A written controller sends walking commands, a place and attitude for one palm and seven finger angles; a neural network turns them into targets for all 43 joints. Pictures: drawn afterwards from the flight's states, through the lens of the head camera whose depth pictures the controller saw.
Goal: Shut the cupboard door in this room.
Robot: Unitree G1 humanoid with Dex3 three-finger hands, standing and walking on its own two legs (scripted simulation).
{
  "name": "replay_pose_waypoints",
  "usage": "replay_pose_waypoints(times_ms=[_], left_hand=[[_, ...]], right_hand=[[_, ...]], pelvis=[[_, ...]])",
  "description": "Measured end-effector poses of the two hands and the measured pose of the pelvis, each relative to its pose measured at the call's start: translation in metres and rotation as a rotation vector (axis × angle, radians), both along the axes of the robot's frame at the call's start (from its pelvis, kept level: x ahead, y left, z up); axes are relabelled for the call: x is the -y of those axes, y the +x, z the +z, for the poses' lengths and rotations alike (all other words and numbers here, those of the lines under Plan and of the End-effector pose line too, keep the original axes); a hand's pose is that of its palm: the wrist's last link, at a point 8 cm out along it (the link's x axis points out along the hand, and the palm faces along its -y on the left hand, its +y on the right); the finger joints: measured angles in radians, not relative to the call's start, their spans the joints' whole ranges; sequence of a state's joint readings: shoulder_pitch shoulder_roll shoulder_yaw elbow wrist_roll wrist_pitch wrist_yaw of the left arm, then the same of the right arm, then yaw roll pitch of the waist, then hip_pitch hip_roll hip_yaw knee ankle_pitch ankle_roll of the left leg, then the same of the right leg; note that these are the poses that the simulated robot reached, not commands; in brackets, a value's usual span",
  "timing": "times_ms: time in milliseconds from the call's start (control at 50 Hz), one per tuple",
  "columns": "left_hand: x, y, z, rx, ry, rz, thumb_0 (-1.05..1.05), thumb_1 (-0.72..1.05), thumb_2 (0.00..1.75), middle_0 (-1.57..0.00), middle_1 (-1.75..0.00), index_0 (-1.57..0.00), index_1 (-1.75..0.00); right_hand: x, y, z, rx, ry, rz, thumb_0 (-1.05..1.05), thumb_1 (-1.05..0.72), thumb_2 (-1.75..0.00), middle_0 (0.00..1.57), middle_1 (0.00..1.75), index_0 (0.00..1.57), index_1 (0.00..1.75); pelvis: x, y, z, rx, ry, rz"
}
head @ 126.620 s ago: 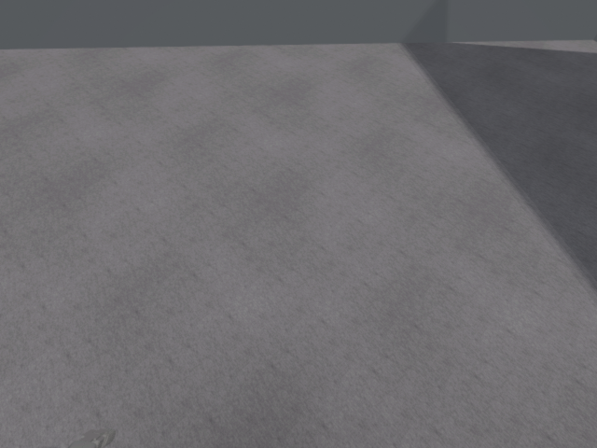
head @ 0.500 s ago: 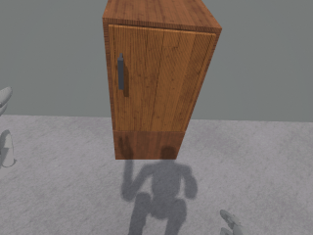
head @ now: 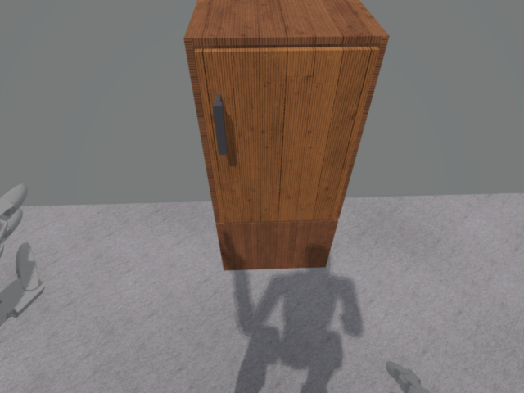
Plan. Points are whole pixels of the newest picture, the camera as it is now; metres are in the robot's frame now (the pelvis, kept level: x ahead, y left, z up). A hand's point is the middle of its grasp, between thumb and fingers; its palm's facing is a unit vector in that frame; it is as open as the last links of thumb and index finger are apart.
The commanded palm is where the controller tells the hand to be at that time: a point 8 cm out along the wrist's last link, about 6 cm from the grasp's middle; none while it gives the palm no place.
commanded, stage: let the arm hang, fingers relaxed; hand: left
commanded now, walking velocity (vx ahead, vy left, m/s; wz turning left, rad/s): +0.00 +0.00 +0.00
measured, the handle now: (220, 124) +0.71 +0.14 +0.02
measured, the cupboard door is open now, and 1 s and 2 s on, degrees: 0 0 0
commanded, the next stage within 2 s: look to check the result in 1.06 s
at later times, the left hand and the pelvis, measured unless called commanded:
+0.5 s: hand out of the picture -0.07 +0.20 -0.16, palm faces +0.07 -0.98 -0.21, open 7.2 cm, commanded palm none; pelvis +0.00 +0.02 +0.01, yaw +2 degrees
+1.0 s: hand out of the picture -0.03 +0.17 -0.17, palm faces +0.07 -0.99 -0.14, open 7.4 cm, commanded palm none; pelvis +0.00 +0.03 +0.01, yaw +1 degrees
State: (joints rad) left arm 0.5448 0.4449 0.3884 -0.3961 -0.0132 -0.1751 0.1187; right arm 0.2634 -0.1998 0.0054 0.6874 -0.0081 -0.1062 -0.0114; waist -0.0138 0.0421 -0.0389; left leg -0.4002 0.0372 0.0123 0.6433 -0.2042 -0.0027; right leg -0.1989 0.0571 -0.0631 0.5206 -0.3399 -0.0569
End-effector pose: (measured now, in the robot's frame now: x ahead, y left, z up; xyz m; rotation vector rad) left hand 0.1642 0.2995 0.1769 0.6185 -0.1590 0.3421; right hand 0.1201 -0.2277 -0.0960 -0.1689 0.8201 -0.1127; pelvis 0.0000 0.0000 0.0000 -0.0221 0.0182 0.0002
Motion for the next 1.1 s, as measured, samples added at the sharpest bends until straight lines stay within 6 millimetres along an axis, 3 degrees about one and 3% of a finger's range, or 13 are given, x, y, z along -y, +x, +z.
replay_pose_waypoints(times_ms=[60, 100, 140, 180, 220, 240, 320, 420, 540, 640, 920, 1100], left_hand=[[-0.008, 0.011, -0.093, -0.326, -0.18, 0.091, 0.0, 0.9, 0.9, -0.2, -0.3, -0.2, -0.3], [0.0, 0.004, -0.165, -0.568, -0.319, 0.14, 0.0, 0.9, 0.9, -0.2, -0.3, -0.2, -0.3], [0.019, -0.017, -0.231, -0.797, -0.44, 0.161, 0.0, 0.9, 0.9, -0.2, -0.3, -0.19, -0.29], [0.044, -0.048, -0.284, -1.006, -0.548, 0.167, 0.01, 0.91, 0.9, -0.2, -0.3, -0.19, -0.29], [0.072, -0.085, -0.318, -1.19, -0.644, 0.168, 0.01, 0.91, 0.9, -0.2, -0.3, -0.19, -0.29], [0.073, -0.099, -0.325, -1.209, -0.693, 0.23, -0.01, 0.95, 0.9, -0.2, -0.3, -0.2, -0.29], [0.061, -0.151, -0.329, -1.338, -0.716, 0.326, -0.03, 1.03, 0.9, -0.21, -0.3, -0.2, -0.3], [0.053, -0.209, -0.318, -1.513, -0.691, 0.402, -0.02, 0.98, 0.9, -0.21, -0.3, -0.2, -0.3], [0.05, -0.244, -0.306, -1.605, -0.671, 0.455, 0.0, 0.94, 0.9, -0.2, -0.3, -0.2, -0.29], [0.055, -0.243, -0.305, -1.599, -0.674, 0.442, 0.0, 0.92, 0.9, -0.2, -0.3, -0.2, -0.29], [0.075, -0.201, -0.317, -1.497, -0.706, 0.328, 0.0, 0.91, 0.9, -0.2, -0.3, -0.2, -0.29], [0.074, -0.205, -0.316, -1.512, -0.703, 0.344, 0.0, 0.91, 0.9, -0.2, -0.3, -0.2, -0.29]], right_hand=[[0.009, 0.007, -0.021, -0.056, -0.007, 0.022, 0.01, -0.9, -0.9, 0.2, 0.3, 0.2, 0.3], [0.013, 0.007, -0.029, -0.097, -0.024, 0.019, 0.01, -0.9, -0.9, 0.2, 0.3, 0.2, 0.3], [0.015, 0.003, -0.031, -0.141, -0.049, 0.011, 0.01, -0.91, -0.9, 0.2, 0.3, 0.2, 0.3], [0.014, -0.006, -0.03, -0.194, -0.074, 0.001, 0.01, -0.91, -0.9, 0.2, 0.3, 0.2, 0.29], [0.011, -0.019, -0.026, -0.251, -0.093, -0.001, 0.01, -0.91, -0.9, 0.2, 0.3, 0.2, 0.29], [0.009, -0.026, -0.024, -0.283, -0.101, 0.001, 0.01, -0.91, -0.9, 0.2, 0.3, 0.2, 0.29], [0.001, -0.054, -0.021, -0.421, -0.106, 0.007, 0.01, -0.91, -0.9, 0.2, 0.3, 0.2, 0.29], [-0.013, -0.079, -0.027, -0.507, -0.062, -0.022, 0.01, -0.91, -0.9, 0.2, 0.3, 0.2, 0.29], [-0.025, -0.101, -0.037, -0.555, -0.016, -0.052, 0.01, -0.92, -0.9, 0.2, 0.3, 0.2, 0.29], [-0.035, -0.116, -0.041, -0.584, 0.012, -0.063, 0.01, -0.92, -0.9, 0.2, 0.3, 0.2, 0.29], [-0.053, -0.146, -0.043, -0.614, 0.056, -0.102, 0.0, -0.91, -0.9, 0.2, 0.3, 0.2, 0.29], [-0.054, -0.154, -0.042, -0.634, 0.059, -0.117, 0.0, -0.91, -0.9, 0.2, 0.3, 0.2, 0.29]], pelvis=[[-0.006, 0.001, -0.007, 0.008, 0.009, 0.02], [-0.008, 0.001, -0.012, 0.018, 0.01, 0.036], [-0.01, 0.002, -0.016, 0.032, 0.008, 0.05], [-0.01, 0.003, -0.017, 0.047, 0.015, 0.055], [-0.01, 0.004, -0.013, 0.052, 0.02, 0.051], [-0.009, 0.005, -0.011, 0.05, 0.017, 0.055], [-0.008, 0.005, 0.0, 0.038, 0.006, 0.061], [-0.014, 0.005, 0.008, 0.034, 0.006, 0.049], [-0.022, 0.004, 0.011, 0.047, 0.013, 0.036], [-0.026, 0.002, 0.012, 0.056, 0.018, 0.03], [-0.027, -0.002, 0.011, 0.06, 0.025, 0.023], [-0.027, -0.001, 0.011, 0.056, 0.025, 0.02]])
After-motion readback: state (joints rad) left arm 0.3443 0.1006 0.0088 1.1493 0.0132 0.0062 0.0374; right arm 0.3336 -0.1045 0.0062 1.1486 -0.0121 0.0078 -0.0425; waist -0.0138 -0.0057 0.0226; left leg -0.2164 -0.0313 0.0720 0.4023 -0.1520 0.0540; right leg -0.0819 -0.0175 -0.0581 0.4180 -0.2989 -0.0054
